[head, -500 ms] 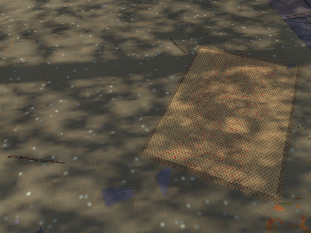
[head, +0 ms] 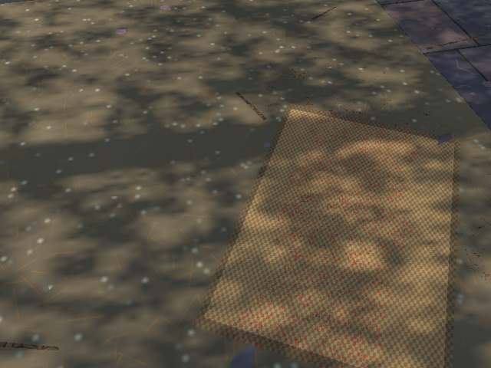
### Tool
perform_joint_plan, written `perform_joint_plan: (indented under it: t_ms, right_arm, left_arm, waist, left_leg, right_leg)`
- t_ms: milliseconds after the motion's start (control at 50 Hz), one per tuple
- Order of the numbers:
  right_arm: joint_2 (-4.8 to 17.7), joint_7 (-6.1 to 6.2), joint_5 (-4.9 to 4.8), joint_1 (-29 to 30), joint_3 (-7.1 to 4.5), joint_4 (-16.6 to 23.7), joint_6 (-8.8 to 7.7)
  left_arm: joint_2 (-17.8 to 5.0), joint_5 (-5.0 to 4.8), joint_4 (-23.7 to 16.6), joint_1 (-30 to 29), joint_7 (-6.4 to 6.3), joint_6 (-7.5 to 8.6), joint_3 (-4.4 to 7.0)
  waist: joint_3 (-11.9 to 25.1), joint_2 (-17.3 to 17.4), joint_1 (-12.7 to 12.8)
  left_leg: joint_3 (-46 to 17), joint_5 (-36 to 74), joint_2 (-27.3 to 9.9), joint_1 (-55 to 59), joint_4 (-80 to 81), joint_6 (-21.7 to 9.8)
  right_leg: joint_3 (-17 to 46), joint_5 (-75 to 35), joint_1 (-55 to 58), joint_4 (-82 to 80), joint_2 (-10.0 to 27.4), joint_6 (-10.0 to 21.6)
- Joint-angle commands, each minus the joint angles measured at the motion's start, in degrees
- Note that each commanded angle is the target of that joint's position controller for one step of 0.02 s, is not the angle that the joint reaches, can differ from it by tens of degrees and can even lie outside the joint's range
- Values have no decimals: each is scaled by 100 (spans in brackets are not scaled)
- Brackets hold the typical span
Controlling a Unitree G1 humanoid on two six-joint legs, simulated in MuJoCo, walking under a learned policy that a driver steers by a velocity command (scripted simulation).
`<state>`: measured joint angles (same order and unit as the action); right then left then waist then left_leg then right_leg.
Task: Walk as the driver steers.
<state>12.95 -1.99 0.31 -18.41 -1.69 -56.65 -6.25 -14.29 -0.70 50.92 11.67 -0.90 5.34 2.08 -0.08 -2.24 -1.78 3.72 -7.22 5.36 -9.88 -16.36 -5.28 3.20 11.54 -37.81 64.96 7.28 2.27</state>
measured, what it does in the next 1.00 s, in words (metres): walks ahead: right foot, then left foot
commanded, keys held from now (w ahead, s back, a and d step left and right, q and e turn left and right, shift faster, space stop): w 0.08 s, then no key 0.92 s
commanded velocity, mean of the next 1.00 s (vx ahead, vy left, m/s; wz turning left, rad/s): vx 0.15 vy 0.00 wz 0.00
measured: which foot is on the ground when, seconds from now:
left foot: down 0.00-0.28, up 0.30-0.58, down 0.60-1.00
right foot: up 0.00-0.24, down 0.26-1.00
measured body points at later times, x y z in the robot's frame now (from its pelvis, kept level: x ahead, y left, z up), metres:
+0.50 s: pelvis +0.20 -0.07 -0.01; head +0.23 -0.08 +0.44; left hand +0.30 +0.18 -0.13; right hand +0.26 -0.33 -0.16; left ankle +0.19 +0.09 -0.71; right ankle +0.28 -0.15 -0.74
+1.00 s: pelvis +0.25 -0.05 -0.01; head +0.27 -0.05 +0.44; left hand +0.30 +0.20 -0.16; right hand +0.27 -0.29 -0.16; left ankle +0.23 +0.08 -0.74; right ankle +0.28 -0.15 -0.74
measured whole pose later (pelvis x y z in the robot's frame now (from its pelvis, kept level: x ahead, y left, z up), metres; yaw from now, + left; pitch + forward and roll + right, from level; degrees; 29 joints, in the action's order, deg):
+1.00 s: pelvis +0.25 -0.05 -0.01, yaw +1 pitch -1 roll +0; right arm 10.1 2.3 0.0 -14.8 -1.5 -62.1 -1.4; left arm -11.5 0.0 59.2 11.7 -1.6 0.5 1.9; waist -2.0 0.0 -0.2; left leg 0.1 -17.8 -1.3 -11.8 -30.0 0.7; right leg -2.3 12.4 -15.8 28.7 -0.7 1.4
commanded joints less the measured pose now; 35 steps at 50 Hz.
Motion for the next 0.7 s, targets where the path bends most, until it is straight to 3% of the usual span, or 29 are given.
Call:
perform_joint_plan:
  t_ms: [20, 80, 160, 220, 240, 260, 280, 300, 320, 340, 360, 380, 400, 460, 520, 580, 620, 640, 680, 700]
  right_arm:
    - [762, 113, -11, 235, -123, 318, -99]
    - [878, 187, -79, -112, -141, 252, -38]
    - [907, 211, -91, -498, -128, 60, 91]
    - [914, 253, -102, -386, -133, 15, 199]
    - [914, 271, -116, -220, -129, 47, 223]
    - [826, 275, -76, -260, -96, 78, 225]
    - [536, 273, 70, -526, 20, 189, 179]
    - [-76, 218, 20, -1503, 206, -77, 138]
    - [505, 199, -81, -1499, 71, -218, 144]
    - [744, 213, -179, -920, -10, -63, 192]
    - [695, 272, -151, -483, -27, 27, 270]
    - [642, 336, -96, -248, -62, 69, 367]
    - [497, 376, -62, -305, -52, 69, 457]
    - [213, 469, -28, -421, 1, -32, 575]
    - [317, 497, -12, -201, -22, -36, 670]
    - [341, 470, 69, -36, -52, -71, 703]
    - [521, 476, 127, -37, -62, -41, 686]
    - [856, 472, 20, 77, -164, -144, 666]
    - [456, 449, 26, 218, -100, -188, 553]
    - [434, 445, 25, 317, -103, -188, 506]
  left_arm:
    - [-253, 70, -244, 188, -37, -22, 72]
    - [-173, 36, -437, -535, 11, 35, 43]
    - [-131, 21, -604, -1134, 123, 69, 1]
    - [-366, 60, -622, -913, 200, 119, 76]
    - [-481, 104, -471, -464, 195, 145, 137]
    - [-753, 150, -254, 172, 169, 175, 240]
    - [-1214, 268, -128, 901, 140, 174, 319]
    - [-1188, 246, -57, 1065, 160, 85, 279]
    - [-803, 145, -106, 1108, 202, 14, 196]
    - [-710, 74, -199, 571, 203, -13, 158]
    - [-576, 81, -298, 42, 188, -24, 96]
    - [-430, 115, -343, -332, 179, -26, 38]
    - [-407, 183, -316, -525, 177, -33, 29]
    - [-421, 292, -190, -529, 137, -58, 42]
    - [-523, 183, -104, -452, 65, -131, 62]
    - [-412, 84, -3, -454, 18, -234, 16]
    - [-314, 104, 120, -198, 21, -261, -10]
    - [-334, 80, 149, 42, -10, -296, 35]
    - [-360, 99, 202, -39, -79, -342, 53]
    - [-297, 105, 255, 6, -99, -364, 47]
  waist:
    - [-312, 428, 267]
    - [-304, 427, 11]
    - [-356, 525, -219]
    - [-47, 703, 19]
    - [185, 685, 277]
    - [579, 509, 489]
    - [1468, -248, 537]
    - [2278, -1549, 288]
    - [2441, -921, 440]
    - [1694, -547, 365]
    - [1211, -95, 248]
    - [845, 15, 110]
    - [700, -184, -63]
    - [676, -443, -143]
    - [744, -440, -39]
    - [298, -369, -107]
    - [-74, -31, 18]
    - [-289, 677, 279]
    - [-322, 848, 235]
    - [-301, 854, 270]
  left_leg:
    - [-1183, 418, -1602, -601, 1160, -982]
    - [-956, 525, -1513, -227, 1087, -769]
    - [-727, 1587, -1532, 225, 505, -603]
    - [-872, 2305, -1686, 795, -258, -358]
    - [-807, 2631, -1543, 829, -744, -215]
    - [-644, 2619, -1185, 683, -1580, -26]
    - [-387, 751, -729, -457, -3157, 246]
    - [-444, -2952, -139, -1903, -4804, 549]
    - [-1100, -3152, -317, -2000, -5425, 571]
    - [-956, -2841, -530, -2368, -5556, 589]
    - [-840, -2425, -781, -2326, -5334, 650]
    - [-832, -2124, -964, -2071, -4944, 698]
    - [-791, -1874, -1056, -1559, -4474, 723]
    - [-523, -1674, -884, -777, -3276, 770]
    - [-476, -1068, -855, -431, -2418, 723]
    - [-329, -388, -754, 80, -1398, 515]
    - [-682, -441, -1124, 43, -871, 261]
    - [-665, -1317, -1045, -604, -811, 145]
    - [-727, -1780, -1004, -1248, -411, 264]
    - [-708, -1565, -979, -1268, -388, 346]
  right_leg:
    - [10, -921, -112, -834, 238, -154]
    - [-149, -1661, -5, -2167, 52, -179]
    - [-354, -1731, 468, -3120, -309, -197]
    - [-271, -1349, 932, -3613, -486, 46]
    - [-358, -1535, 1520, -3910, -617, 162]
    - [-354, -2562, 2439, -4103, -555, 309]
    - [650, -5058, 4246, -3530, 540, 743]
    - [2136, -5911, 5643, -3574, 1769, 1729]
    - [2379, -4821, 5274, -3872, 1589, 1693]
    - [1889, -3901, 4554, -4113, 1370, 1459]
    - [1519, -3249, 3780, -4361, 1113, 1271]
    - [1173, -2850, 3006, -4608, 917, 1169]
    - [865, -2582, 2382, -4793, 717, 1058]
    - [351, -2421, 1825, -4956, 407, 1092]
    - [491, -738, 1809, -5119, 441, 1083]
    - [487, 1446, 1300, -5219, 174, 672]
    - [402, 1879, 1170, -4991, -122, 256]
    - [-33, 1493, 1474, -4877, -510, 116]
    - [-236, 800, 2237, -4412, -600, 62]
    - [-241, 579, 2382, -4330, -584, 91]
Velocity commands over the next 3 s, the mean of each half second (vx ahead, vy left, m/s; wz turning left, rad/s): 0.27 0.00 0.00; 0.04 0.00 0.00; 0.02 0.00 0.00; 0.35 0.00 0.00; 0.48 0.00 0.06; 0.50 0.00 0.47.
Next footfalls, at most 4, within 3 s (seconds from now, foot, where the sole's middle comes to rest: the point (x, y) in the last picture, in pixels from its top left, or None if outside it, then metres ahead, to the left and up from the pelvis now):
0.26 right None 0.32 -0.15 -0.78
0.60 left None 0.27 0.08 -0.78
2.10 right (300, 314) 0.67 -0.15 -0.78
2.68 left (212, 230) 0.98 0.11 -0.78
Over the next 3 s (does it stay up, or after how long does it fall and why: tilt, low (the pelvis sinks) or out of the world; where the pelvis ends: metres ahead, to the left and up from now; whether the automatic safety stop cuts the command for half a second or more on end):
stays up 0.99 0.04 0.00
